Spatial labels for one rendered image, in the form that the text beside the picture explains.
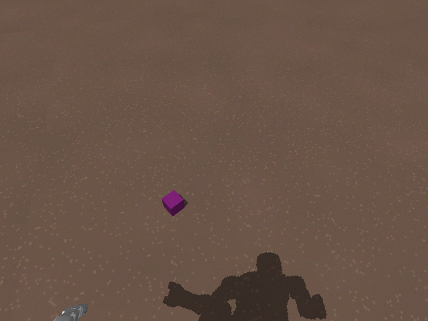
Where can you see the cube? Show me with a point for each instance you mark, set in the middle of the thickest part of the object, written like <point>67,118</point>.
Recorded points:
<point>173,203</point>

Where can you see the left robot hand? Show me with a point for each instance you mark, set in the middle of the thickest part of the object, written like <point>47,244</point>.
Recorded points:
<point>73,313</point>

